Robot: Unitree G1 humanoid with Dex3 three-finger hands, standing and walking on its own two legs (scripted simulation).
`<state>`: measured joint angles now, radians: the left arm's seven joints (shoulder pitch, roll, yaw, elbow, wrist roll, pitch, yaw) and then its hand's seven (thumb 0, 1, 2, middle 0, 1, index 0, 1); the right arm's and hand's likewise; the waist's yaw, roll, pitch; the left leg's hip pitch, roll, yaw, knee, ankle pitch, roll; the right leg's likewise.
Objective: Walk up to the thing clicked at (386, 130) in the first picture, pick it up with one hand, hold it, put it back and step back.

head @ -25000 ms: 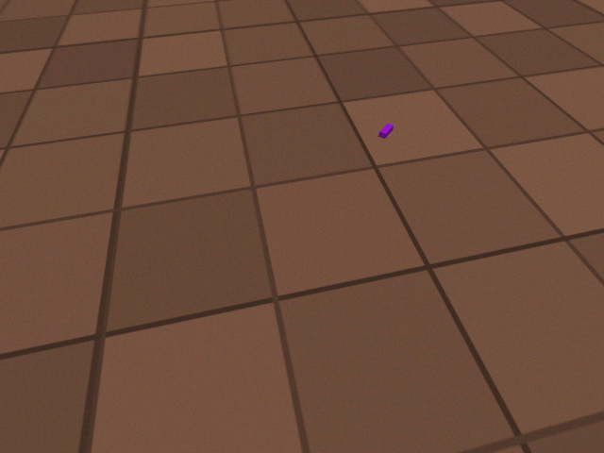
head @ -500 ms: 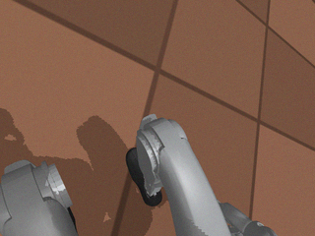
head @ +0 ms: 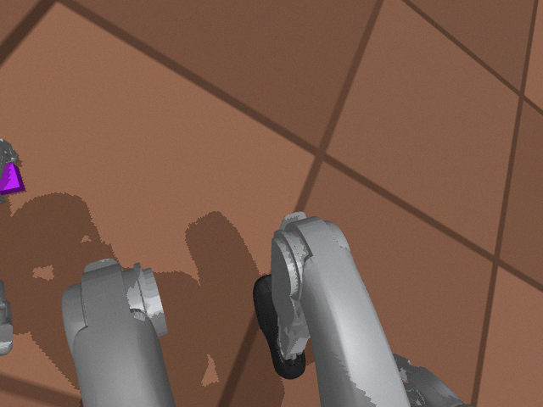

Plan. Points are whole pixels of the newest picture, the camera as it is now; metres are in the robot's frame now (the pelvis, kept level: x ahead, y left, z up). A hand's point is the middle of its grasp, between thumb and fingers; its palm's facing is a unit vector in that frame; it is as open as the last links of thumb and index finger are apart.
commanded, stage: settle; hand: left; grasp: from above
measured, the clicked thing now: out of the picture +0.45 +0.33 -0.25
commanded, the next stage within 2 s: lift in 0.38 s
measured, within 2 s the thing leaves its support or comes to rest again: neither
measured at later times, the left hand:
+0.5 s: hand out of the picture +0.43 +0.31 -0.14, palm faces -0.45 -0.07 -0.89, open 6.7 cm
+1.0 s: hand out of the picture +0.39 +0.32 -0.04, palm faces -0.46 -0.08 -0.89, open 6.8 cm
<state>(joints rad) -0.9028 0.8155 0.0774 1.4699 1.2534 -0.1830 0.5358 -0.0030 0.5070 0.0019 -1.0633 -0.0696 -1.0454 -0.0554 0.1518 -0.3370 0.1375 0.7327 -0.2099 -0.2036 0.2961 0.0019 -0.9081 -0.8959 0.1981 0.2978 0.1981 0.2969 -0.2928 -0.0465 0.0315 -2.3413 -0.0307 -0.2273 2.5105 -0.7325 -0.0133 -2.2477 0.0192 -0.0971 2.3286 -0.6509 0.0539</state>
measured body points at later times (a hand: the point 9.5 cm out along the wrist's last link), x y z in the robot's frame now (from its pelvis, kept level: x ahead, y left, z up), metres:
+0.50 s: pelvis -0.01 -0.01 +0.02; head +0.22 +0.07 +0.40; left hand +0.45 +0.31 -0.09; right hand +0.07 -0.28 -0.08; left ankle +0.06 +0.12 -0.28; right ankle +0.12 -0.14 -0.28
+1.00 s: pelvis -0.01 -0.01 +0.08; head +0.18 +0.06 +0.48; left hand +0.41 +0.32 +0.01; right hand +0.09 -0.28 -0.03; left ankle +0.06 +0.12 -0.28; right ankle +0.12 -0.14 -0.28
